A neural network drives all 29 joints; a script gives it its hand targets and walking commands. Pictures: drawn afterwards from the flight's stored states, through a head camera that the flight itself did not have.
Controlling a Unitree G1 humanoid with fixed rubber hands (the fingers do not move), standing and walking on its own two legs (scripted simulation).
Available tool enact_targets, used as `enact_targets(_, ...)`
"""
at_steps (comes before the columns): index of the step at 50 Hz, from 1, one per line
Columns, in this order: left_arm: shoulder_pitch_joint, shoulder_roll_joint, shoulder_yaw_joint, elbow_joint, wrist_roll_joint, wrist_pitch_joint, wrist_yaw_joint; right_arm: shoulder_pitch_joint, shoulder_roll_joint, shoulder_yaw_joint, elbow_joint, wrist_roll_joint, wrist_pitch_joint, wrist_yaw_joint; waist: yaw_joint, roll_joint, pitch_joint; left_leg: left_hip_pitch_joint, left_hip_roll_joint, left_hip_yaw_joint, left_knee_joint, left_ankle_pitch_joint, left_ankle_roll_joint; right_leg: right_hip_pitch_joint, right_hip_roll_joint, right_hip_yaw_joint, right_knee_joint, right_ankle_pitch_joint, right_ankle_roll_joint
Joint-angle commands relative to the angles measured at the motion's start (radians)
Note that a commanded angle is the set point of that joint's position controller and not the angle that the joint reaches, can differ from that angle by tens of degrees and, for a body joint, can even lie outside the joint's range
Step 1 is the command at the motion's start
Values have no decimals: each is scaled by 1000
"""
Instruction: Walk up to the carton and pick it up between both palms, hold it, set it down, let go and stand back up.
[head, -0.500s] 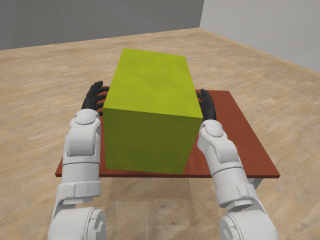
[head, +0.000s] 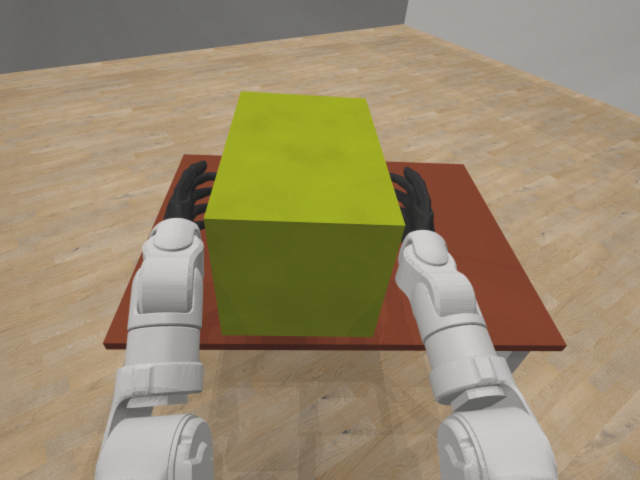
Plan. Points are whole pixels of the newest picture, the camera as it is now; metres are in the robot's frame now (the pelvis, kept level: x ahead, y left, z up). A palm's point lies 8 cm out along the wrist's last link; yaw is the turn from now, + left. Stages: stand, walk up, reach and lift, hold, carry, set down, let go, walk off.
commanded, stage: hold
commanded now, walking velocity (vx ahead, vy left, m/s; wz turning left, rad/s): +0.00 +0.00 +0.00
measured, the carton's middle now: (301, 204) +0.43 +0.02 +0.14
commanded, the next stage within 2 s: none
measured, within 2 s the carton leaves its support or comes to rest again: neither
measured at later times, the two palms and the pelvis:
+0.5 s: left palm (168, 235) +0.32 +0.17 +0.18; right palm (417, 244) +0.32 -0.12 +0.17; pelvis -0.02 +0.01 +0.00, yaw +0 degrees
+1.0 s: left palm (176, 218) +0.34 +0.16 +0.18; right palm (416, 236) +0.34 -0.12 +0.16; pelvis +0.00 +0.00 +0.00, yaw +0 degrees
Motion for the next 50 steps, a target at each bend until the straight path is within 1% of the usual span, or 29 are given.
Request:
enact_targets(1,-671,-561,-612,-421,-208,-85,-109,-779,601,606,-579,192,-38,47,-55,5,-539,277,-76,2,75,449,-17,174,56,-12,-23,610,102)
enact_targets(3,-630,-574,-581,-383,-165,-53,-128,-781,566,574,-552,187,-25,50,-52,28,-455,282,-65,4,53,426,-19,128,63,-30,-35,539,91)
enact_targets(7,-601,-565,-513,-263,-109,-9,-167,-781,515,490,-471,145,-18,59,-62,11,-309,237,-55,18,3,299,-7,89,55,-33,-76,332,76)
enact_targets(11,-762,-574,-469,-175,-101,-14,-174,-915,524,401,-391,108,-39,95,-54,15,-252,157,-46,24,-51,88,8,28,43,-31,-104,57,54)
enact_targets(12,-766,-584,-476,-197,-118,-21,-175,-915,550,408,-407,108,-45,101,-53,-5,-276,150,-44,20,-46,119,17,56,46,-32,-91,104,53)
enact_targets(13,-770,-563,-446,-139,-97,-20,-177,-906,535,370,-334,79,-42,106,-61,17,-240,135,-44,28,-63,52,16,31,38,-30,-105,47,48)
enact_targets(14,-797,-567,-436,-138,-88,-29,-177,-932,555,381,-331,80,-56,119,-42,20,-238,125,-42,30,-72,38,18,26,41,-27,-104,14,46)
enact_targets(15,-800,-570,-458,-169,-111,-38,-178,-911,571,374,-336,75,-61,121,-56,7,-277,128,-43,29,-64,44,20,44,35,-28,-92,44,47)
enact_targets(16,-817,-586,-464,-144,-114,-42,-177,-924,552,355,-306,62,-63,129,-53,36,-268,114,-40,28,-81,0,12,27,37,-33,-96,-13,39)
enact_targets(17,-874,-603,-477,-170,-130,-60,-171,-985,581,359,-352,65,-83,135,-49,14,-316,109,-37,25,-72,-2,18,33,35,-34,-88,1,37)
enact_targets(19,-889,-597,-446,-94,-111,-67,-158,-1001,555,323,-284,34,-88,153,-35,27,-284,85,-31,24,-97,-103,22,-7,32,-40,-94,-101,32)
enact_targets(24,-870,-553,-393,-13,-94,-83,-146,-989,537,262,-187,-15,-105,180,-25,6,-266,35,-27,39,-126,-196,41,-24,30,-47,-102,-168,36)
enact_targets(26,-880,-557,-405,-84,-106,-94,-138,-973,561,283,-212,-1,-118,189,-20,8,-360,62,-27,40,-107,-118,44,20,30,-47,-83,-93,39)
enact_targets(27,-850,-543,-404,-62,-107,-94,-140,-973,557,293,-221,0,-119,182,-14,-3,-359,69,-38,48,-95,-100,46,17,28,-42,-86,-88,46)
enact_targets(28,-837,-563,-427,-125,-117,-101,-135,-927,580,311,-248,5,-121,173,-33,2,-411,111,-34,40,-77,-4,38,56,30,-40,-76,18,45)
enact_targets(31,-823,-560,-454,-157,-130,-113,-123,-897,583,352,-248,31,-107,165,-24,11,-451,147,-40,36,-47,59,26,46,36,-41,-67,72,53)
enact_targets(32,-795,-557,-454,-165,-129,-117,-123,-899,585,383,-292,45,-109,154,-29,-6,-480,174,-42,35,-36,116,28,75,37,-39,-67,129,61)
enact_targets(34,-799,-593,-512,-243,-164,-117,-113,-897,588,439,-370,78,-111,141,-29,18,-561,236,-38,22,-11,216,10,81,48,-41,-61,211,59)
enact_targets(35,-770,-576,-546,-328,-191,-126,-112,-843,615,490,-433,110,-106,126,-32,7,-619,258,-51,25,26,315,8,139,46,-30,-34,356,72)
enact_targets(36,-754,-573,-552,-313,-195,-125,-110,-843,601,511,-459,120,-94,112,-38,2,-621,272,-59,23,33,325,3,135,53,-28,-38,385,80)
enact_targets(37,-770,-589,-592,-362,-203,-119,-105,-843,597,520,-476,136,-90,105,-47,34,-639,282,-52,15,40,348,-11,137,56,-33,-27,421,78)
enact_targets(39,-724,-592,-645,-441,-228,-113,-99,-807,603,578,-575,177,-81,84,-61,35,-689,324,-57,2,87,472,-24,166,69,-32,-12,569,80)
enact_targets(40,-732,-584,-626,-385,-228,-107,-97,-851,590,574,-576,171,-73,78,-54,18,-645,286,-60,-1,68,393,-20,145,58,-27,-25,539,87)
enact_targets(41,-728,-581,-621,-440,-220,-106,-100,-807,603,594,-569,181,-62,73,-52,24,-647,291,-65,3,72,428,-18,159,62,-29,-16,567,92)
enact_targets(43,-632,-593,-626,-383,-211,-71,-113,-807,574,585,-611,192,-53,55,-60,22,-576,283,-75,8,74,420,-26,158,64,-20,-31,561,94)
enact_targets(44,-612,-586,-612,-417,-209,-71,-123,-797,603,625,-668,199,-52,45,-48,0,-603,296,-70,8,81,473,-20,200,61,-14,-21,632,100)
enact_targets(46,-617,-593,-614,-434,-191,-53,-125,-789,569,606,-637,209,-33,43,-47,23,-541,299,-68,3,72,482,-25,163,73,-24,-21,599,91)
enact_targets(49,-649,-571,-553,-304,-134,-21,-145,-824,531,535,-532,172,-21,59,-44,27,-355,247,-55,7,21,326,-16,71,67,-33,-66,345,76)
enact_targets(50,-667,-591,-560,-320,-136,-21,-148,-813,535,525,-521,162,-28,68,-44,44,-367,253,-47,10,12,329,-17,65,69,-40,-66,317,67)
